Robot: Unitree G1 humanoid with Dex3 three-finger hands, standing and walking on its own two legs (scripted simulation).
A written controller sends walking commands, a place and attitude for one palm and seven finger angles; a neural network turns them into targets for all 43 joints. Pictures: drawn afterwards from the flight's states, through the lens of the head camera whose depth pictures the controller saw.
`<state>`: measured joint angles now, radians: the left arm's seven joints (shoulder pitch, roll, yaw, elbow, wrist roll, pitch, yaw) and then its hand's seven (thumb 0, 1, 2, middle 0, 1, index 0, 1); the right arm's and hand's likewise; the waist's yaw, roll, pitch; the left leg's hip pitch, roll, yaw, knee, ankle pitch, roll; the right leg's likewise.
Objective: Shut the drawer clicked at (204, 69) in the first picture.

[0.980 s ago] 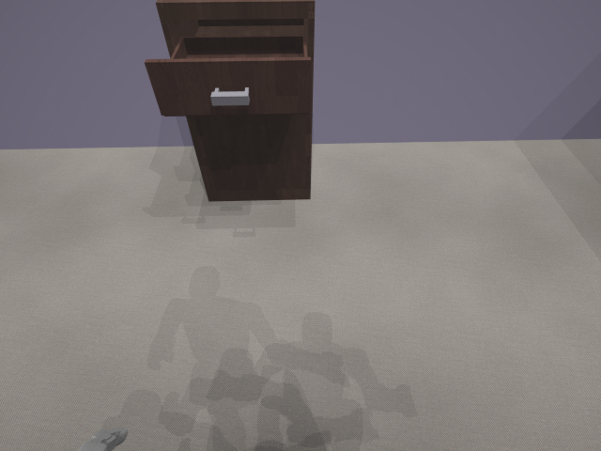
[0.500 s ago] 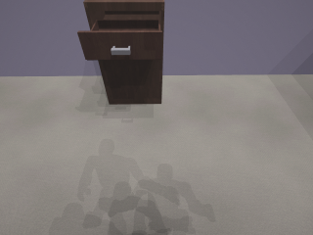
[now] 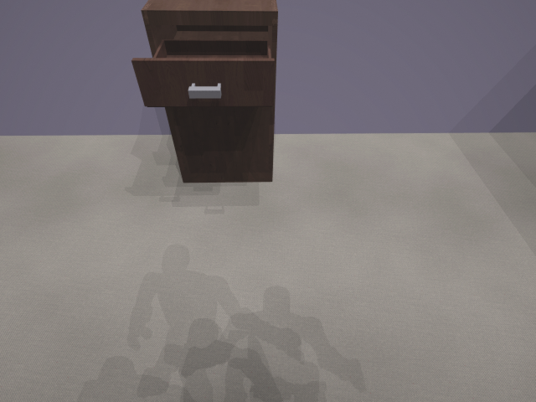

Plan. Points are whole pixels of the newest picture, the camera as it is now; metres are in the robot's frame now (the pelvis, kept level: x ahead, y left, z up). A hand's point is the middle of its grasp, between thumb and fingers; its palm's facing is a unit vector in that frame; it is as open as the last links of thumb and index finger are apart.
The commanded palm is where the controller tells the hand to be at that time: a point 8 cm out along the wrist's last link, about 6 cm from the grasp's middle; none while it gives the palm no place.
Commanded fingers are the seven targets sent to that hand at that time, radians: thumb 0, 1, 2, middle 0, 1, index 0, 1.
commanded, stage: look at it before walking up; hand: left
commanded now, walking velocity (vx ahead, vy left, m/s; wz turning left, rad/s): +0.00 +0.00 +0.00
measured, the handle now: (205, 89) +1.02 +0.26 -0.05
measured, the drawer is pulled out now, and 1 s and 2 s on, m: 0.30 0.30 0.30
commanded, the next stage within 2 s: walk to a spot facing it in 0.46 s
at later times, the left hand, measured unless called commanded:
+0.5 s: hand out of the picture +0.07 +0.25 -0.16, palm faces -0.03 -0.95 -0.32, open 7.4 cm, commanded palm none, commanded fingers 0.00 0.90 0.90 -0.20 -0.30 -0.20 -0.30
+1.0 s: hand out of the picture +0.06 +0.21 -0.20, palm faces -0.05 -0.99 -0.13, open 7.4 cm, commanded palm none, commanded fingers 0.00 0.90 0.90 -0.20 -0.30 -0.20 -0.30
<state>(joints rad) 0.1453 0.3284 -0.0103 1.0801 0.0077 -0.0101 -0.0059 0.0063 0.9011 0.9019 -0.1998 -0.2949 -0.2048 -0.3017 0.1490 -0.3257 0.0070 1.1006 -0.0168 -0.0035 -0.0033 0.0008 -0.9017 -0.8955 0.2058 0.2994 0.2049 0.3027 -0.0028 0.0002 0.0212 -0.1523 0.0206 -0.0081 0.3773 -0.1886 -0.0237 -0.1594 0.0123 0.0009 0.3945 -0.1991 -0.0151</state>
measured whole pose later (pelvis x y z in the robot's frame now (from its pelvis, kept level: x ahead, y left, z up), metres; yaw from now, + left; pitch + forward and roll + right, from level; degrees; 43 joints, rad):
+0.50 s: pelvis +0.00 +0.01 +0.00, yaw +0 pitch -2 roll +0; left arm 0.16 0.33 -0.01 1.09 0.01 -0.01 0.00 0.01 0.90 0.90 -0.20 -0.29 -0.20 -0.30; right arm 0.15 -0.32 0.01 1.11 -0.01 -0.01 0.00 0.00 -0.90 -0.90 0.21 0.30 0.20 0.30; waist 0.00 -0.01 0.03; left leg -0.15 0.01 0.00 0.36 -0.19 -0.01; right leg -0.15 0.00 0.01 0.37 -0.19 0.00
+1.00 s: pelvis +0.10 +0.04 -0.01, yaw -4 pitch -1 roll -1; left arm 0.38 0.18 0.02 1.15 0.02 0.01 -0.02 0.01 0.90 0.90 -0.20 -0.29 -0.20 -0.30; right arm 0.41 -0.15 -0.01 1.12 -0.03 -0.08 -0.02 0.00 -0.90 -0.90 0.20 0.30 0.20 0.30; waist -0.02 -0.04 0.00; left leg -0.07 0.01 0.08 0.51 -0.42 0.03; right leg -0.36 -0.01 -0.02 1.01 -0.46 -0.03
